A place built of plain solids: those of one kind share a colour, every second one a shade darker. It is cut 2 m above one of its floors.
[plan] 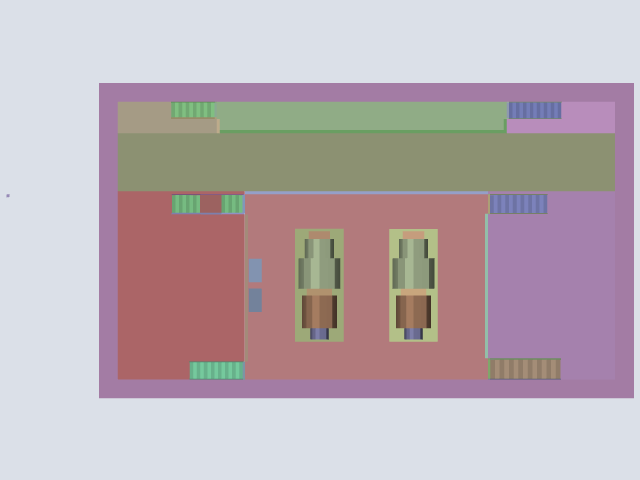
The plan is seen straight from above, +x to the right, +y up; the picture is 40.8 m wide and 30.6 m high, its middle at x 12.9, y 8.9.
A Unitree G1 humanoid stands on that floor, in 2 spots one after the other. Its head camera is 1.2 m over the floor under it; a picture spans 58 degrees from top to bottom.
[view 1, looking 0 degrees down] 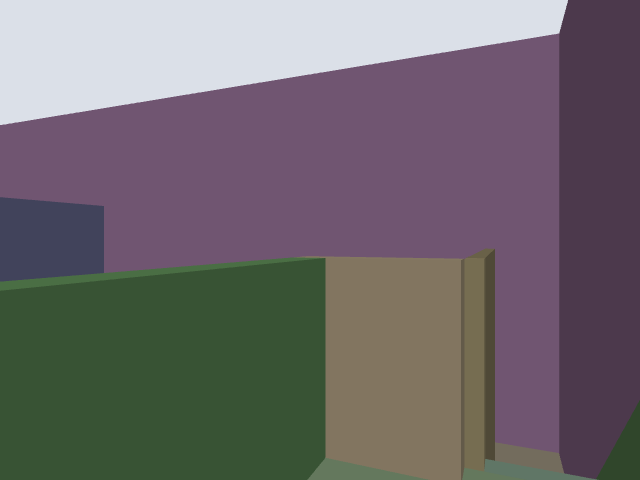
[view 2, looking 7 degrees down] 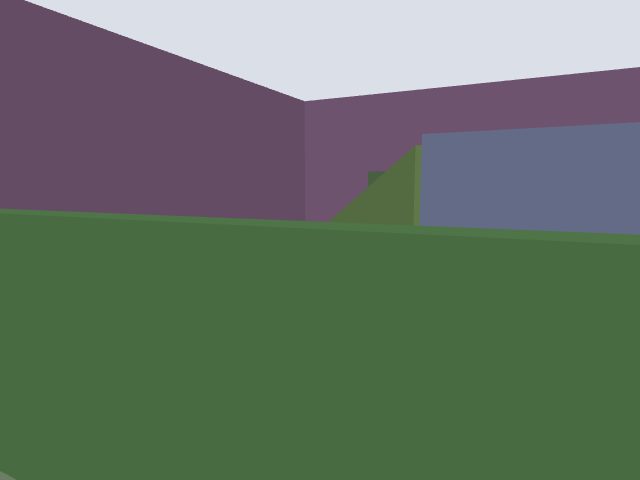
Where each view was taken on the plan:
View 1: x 8.71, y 16.81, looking -157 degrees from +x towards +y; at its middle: wall_brick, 9.45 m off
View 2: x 22.41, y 16.81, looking -63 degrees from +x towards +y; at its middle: rail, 1.02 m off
